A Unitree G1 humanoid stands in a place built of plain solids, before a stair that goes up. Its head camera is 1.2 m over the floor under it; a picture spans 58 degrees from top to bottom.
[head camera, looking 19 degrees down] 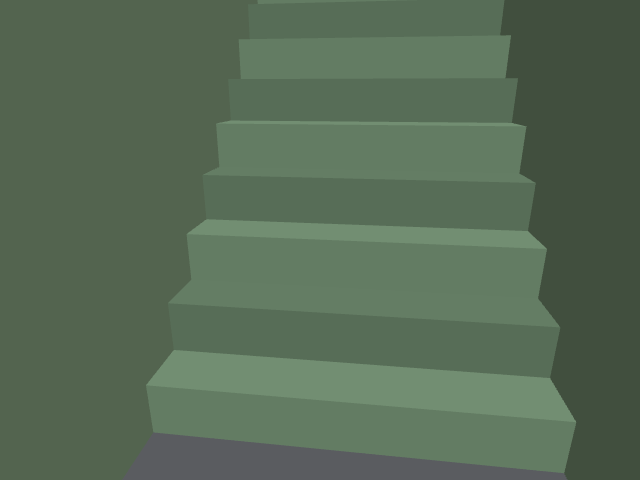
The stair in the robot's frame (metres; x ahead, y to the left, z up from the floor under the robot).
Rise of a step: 0.21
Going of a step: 0.22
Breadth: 1.50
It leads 7 degrees to the right of straight ahead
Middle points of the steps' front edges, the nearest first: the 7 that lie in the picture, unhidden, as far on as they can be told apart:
1.20 -0.10 0.21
1.42 -0.12 0.42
1.64 -0.15 0.63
1.86 -0.18 0.84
2.09 -0.21 1.05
2.31 -0.24 1.26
2.53 -0.26 1.47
